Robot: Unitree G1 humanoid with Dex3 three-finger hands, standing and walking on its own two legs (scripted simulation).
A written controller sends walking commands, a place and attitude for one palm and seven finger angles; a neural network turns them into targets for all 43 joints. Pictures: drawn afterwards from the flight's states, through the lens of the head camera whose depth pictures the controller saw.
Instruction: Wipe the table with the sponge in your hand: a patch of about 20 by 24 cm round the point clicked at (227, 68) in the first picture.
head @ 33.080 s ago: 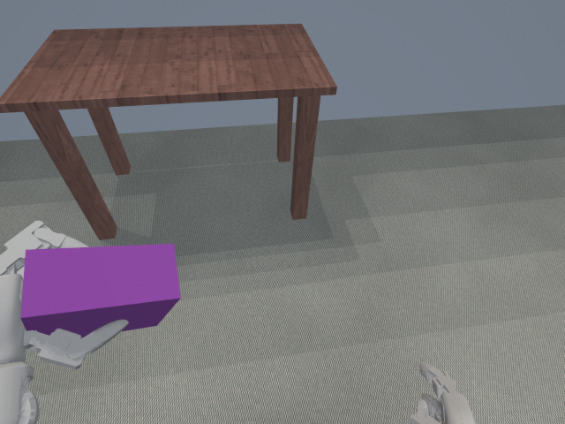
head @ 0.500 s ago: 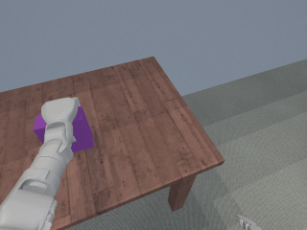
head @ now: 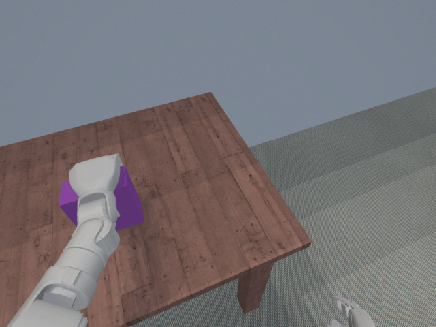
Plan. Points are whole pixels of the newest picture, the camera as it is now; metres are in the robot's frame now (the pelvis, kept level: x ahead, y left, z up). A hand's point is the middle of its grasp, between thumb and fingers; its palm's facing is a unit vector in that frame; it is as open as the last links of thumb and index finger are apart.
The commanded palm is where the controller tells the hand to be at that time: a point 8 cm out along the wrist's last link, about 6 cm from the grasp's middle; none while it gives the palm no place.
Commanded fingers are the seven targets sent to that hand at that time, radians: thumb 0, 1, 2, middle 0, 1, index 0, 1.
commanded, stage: wipe back along the middle lane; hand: left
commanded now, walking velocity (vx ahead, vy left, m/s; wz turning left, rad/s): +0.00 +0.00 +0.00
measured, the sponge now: (109, 209) +0.35 +0.28 -0.02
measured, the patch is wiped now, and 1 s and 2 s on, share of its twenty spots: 0.50 0.75 0.80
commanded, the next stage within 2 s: slide across to the third lane in 1.42 s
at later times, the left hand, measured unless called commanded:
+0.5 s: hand (111, 211) +0.31 +0.24 +0.03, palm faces -0.05 -0.04 -1.00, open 10.1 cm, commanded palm +0.27 +0.23 +0.07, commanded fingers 0.00 0.10 1.30 -1.20 -1.60 -1.20 -1.60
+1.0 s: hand (113, 232) +0.27 +0.22 +0.04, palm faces +0.04 -0.10 -0.99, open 10.1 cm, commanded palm +0.22 +0.21 +0.07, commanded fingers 0.00 0.10 1.30 -1.20 -1.60 -1.20 -1.60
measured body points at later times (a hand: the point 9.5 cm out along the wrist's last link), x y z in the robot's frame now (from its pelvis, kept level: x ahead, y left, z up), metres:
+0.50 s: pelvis -0.01 -0.02 +0.00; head +0.00 -0.05 +0.45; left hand +0.31 +0.24 +0.09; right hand +0.19 -0.26 -0.11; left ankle -0.02 +0.08 -0.74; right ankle -0.04 -0.12 -0.74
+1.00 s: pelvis +0.00 -0.01 +0.00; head -0.02 -0.04 +0.45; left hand +0.26 +0.22 +0.09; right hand +0.23 -0.23 -0.08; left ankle -0.02 +0.08 -0.74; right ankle -0.04 -0.12 -0.74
